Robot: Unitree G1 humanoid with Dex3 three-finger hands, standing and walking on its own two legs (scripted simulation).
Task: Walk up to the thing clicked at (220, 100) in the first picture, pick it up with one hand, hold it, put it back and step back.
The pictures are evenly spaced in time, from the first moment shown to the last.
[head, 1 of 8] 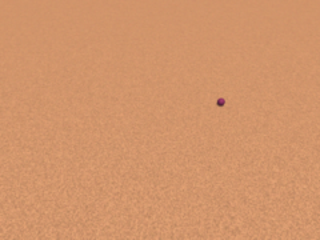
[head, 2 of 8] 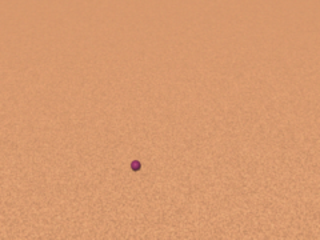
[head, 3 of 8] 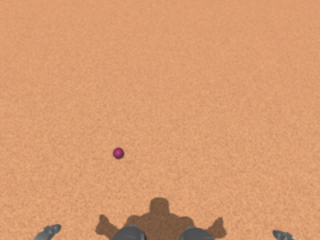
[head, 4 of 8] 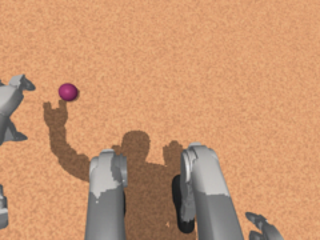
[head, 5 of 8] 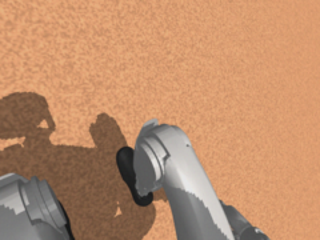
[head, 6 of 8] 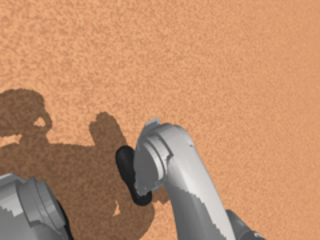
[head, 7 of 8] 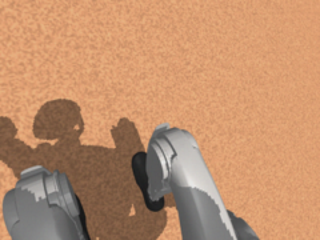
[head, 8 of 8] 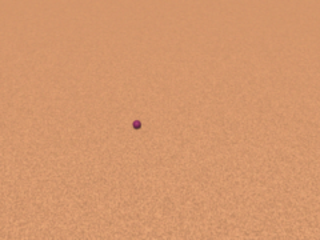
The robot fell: no
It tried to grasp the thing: no
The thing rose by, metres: 0.00
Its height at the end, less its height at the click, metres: +0.00
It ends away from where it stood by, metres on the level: 0.00
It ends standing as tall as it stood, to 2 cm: yes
